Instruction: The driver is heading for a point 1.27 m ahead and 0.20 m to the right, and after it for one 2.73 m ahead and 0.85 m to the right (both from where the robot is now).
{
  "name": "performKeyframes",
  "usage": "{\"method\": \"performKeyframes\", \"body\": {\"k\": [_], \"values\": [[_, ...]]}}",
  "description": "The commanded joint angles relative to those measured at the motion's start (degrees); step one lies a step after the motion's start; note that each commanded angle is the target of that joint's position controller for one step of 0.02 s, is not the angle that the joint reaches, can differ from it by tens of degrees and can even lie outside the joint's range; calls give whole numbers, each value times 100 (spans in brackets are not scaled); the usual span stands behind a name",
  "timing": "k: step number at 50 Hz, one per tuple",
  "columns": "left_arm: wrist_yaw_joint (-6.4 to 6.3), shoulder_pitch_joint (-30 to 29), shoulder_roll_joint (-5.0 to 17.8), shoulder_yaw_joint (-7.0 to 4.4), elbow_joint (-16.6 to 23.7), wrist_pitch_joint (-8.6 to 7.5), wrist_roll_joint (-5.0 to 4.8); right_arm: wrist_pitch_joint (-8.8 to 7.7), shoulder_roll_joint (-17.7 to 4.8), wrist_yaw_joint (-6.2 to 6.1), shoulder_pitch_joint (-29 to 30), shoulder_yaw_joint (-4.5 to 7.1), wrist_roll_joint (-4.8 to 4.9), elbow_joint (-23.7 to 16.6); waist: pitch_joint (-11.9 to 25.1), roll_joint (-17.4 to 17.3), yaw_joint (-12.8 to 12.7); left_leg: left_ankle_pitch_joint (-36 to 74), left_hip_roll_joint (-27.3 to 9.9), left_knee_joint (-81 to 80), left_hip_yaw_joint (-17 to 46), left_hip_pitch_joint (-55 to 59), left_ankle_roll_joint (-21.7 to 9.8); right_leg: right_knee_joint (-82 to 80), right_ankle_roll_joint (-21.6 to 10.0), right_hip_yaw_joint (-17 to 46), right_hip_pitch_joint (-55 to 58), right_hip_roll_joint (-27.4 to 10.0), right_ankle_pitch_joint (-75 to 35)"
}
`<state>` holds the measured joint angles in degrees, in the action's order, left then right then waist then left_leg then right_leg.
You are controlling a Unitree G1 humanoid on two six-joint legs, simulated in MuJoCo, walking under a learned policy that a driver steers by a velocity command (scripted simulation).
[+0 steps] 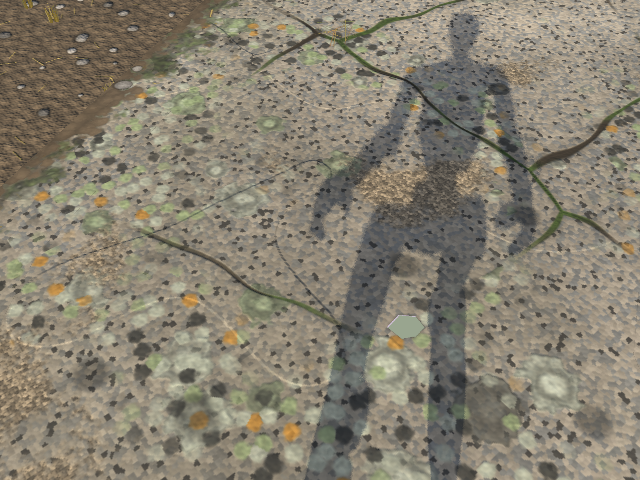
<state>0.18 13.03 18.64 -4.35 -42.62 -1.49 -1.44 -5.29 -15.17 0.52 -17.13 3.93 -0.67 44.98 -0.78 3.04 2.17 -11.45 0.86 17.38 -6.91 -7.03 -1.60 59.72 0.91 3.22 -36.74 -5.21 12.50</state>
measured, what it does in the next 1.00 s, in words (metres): walks ahead, turning right: right foot, then left foot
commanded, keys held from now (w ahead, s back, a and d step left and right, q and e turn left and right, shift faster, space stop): w+e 0.50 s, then w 0.24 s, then w+q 0.26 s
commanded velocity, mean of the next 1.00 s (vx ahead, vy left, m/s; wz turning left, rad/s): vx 0.50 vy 0.00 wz -0.34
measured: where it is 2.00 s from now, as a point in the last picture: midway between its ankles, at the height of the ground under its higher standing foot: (399, 274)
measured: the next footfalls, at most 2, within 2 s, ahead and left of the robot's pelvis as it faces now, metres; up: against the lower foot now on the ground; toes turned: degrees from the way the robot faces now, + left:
right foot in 0.26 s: +0.29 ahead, -0.16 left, +0.00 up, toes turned -12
left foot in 0.74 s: +0.62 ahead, -0.05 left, +0.00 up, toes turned -24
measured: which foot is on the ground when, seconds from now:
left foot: down 0.00-0.26, up 0.28-0.72, down 0.74-1.00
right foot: up 0.00-0.24, down 0.26-0.78, up 0.80-1.00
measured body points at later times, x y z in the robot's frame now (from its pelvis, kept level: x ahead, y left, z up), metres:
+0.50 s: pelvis +0.26 -0.09 +0.00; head +0.29 -0.11 +0.45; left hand +0.42 +0.16 -0.10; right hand +0.36 -0.40 -0.10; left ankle +0.40 +0.07 -0.67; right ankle +0.25 -0.15 -0.75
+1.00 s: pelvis +0.55 -0.12 +0.00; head +0.58 -0.11 +0.45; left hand +0.80 +0.07 -0.09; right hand +0.49 -0.39 -0.12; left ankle +0.58 -0.03 -0.75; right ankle +0.56 -0.29 -0.69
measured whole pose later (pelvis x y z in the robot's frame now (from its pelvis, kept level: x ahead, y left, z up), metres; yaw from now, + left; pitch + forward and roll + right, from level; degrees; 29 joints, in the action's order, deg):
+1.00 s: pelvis +0.55 -0.12 +0.00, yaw -19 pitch +1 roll +0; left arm -0.1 10.0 16.8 -2.9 -38.9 -4.5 0.6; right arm -4.1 -15.1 1.1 -20.1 2.6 0.6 45.9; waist -1.6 1.7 3.2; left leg -9.4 4.6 19.0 3.8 -10.9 -3.9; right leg 50.6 1.2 3.6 -32.6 -3.2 14.7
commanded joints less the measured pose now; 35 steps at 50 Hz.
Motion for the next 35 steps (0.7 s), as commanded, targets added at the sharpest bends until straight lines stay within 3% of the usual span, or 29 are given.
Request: {"method": "performKeyframes", "body": {"k": [1,4,8,10,11,12,13,14,15,16,17,18,19,20,23,25,28,32,35], "values": [[86,-77,2,40,426,-27,16,-117,-803,-54,454,196,4,-335,-135,-662,-155,1462,-1575,-975,688,136,-908,-732,16,177,-332,-226,-846],[202,-674,-43,91,627,-56,26,-65,-984,-94,289,244,53,-209,-288,-567,55,1500,-1564,-992,211,230,-797,-1600,-87,-123,-108,-133,-1394],[309,-1208,72,72,935,-32,21,57,-1184,-101,19,318,176,-10,-443,-563,156,1828,-1756,-717,-99,877,-622,-2188,-346,-385,-115,-20,-988],[334,-1110,222,-5,1015,-7,43,135,-1349,-119,31,364,222,17,-247,-706,-14,3405,-1769,-94,-297,1124,-499,-2292,-565,-693,348,274,-411],[326,-766,362,-88,969,15,52,182,-1436,-136,56,387,249,12,24,-791,-244,4368,-1721,546,-409,1147,-427,-2311,-698,-881,903,515,-141],[292,42,587,-238,768,31,36,230,-1424,-154,135,373,272,-8,447,-711,-722,4788,-1543,1644,-597,869,-279,-2629,-886,-1009,2012,803,-336],[194,1064,1003,-449,488,84,15,216,-1246,-184,37,291,184,-61,978,-389,-1158,3787,-1317,3204,-638,-277,-32,-2741,-1136,-489,3762,701,-528],[118,1029,1763,-570,486,70,-63,101,-402,-108,-505,9,-101,-407,1371,1331,-526,-1528,-277,5417,-425,-3012,388,-3112,-2164,2627,5760,-886,110],[144,1190,1413,-434,722,-31,-19,-121,-664,-37,-76,-5,69,-466,2365,793,-861,-2356,63,6234,1057,-3680,351,-4153,-2588,4553,6145,-1436,1197],[173,1021,1038,-319,654,-123,43,-235,-1041,10,575,97,315,-641,1555,369,-994,-1805,-227,6226,1210,-4183,205,-4354,-2226,3812,5671,-1293,936],[165,737,892,-272,652,-173,39,-299,-961,-11,706,55,292,-687,1013,75,-777,-1306,-460,5770,1176,-4081,112,-4338,-2030,3142,4870,-1063,528],[150,315,689,-204,713,-179,46,-306,-958,-57,688,70,135,-609,639,-184,-510,-995,-652,5256,1182,-3702,138,-4351,-1865,2571,4039,-840,-117],[123,40,546,-148,811,-187,119,-256,-1014,-69,566,113,54,-565,513,-71,-278,-777,-777,4932,1234,-3233,166,-4449,-1808,2199,3429,-673,-693],[106,-82,515,-135,875,-188,152,-184,-1006,-59,496,127,26,-553,450,-19,-163,-675,-788,4743,1225,-2959,218,-4572,-1810,2058,3071,-574,-964],[15,20,652,-174,790,-224,106,-43,-758,-69,636,69,-38,-598,259,-118,-117,-222,-680,3959,1047,-2793,466,-4722,-1834,1532,2437,-380,-1642],[-51,195,745,-207,699,-212,73,-27,-606,-61,1089,1,-44,-716,107,-84,-267,592,-560,3085,1021,-2761,561,-4726,-1669,1262,2259,-176,-1517],[-92,446,683,-179,542,-192,53,-69,-453,29,1627,-85,16,-783,37,88,-545,1739,-350,1886,922,-2276,564,-4709,-1404,981,2138,-9,-991],[-76,873,667,-164,273,-183,26,-145,-621,130,2051,-54,92,-925,-101,135,-732,1714,-305,1296,1019,-2316,360,-4394,-1339,1343,2778,-350,-727],[-86,911,707,-184,170,-122,55,-190,-771,157,1874,9,91,-929,-122,320,-587,961,-248,1077,950,-2160,97,-4020,-1227,1626,3305,-591,-1275]]}}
